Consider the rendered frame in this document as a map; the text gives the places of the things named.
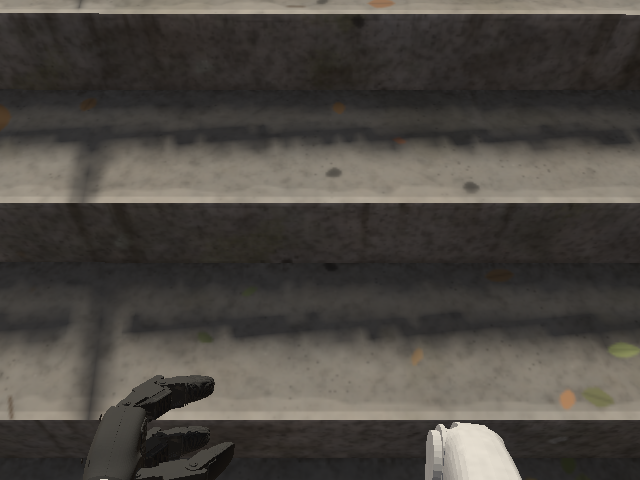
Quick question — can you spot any robot left hand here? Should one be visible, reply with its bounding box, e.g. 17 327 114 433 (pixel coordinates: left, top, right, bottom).
81 375 235 480

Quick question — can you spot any right robot thigh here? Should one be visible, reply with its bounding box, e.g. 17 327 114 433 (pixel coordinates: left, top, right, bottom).
425 422 522 480

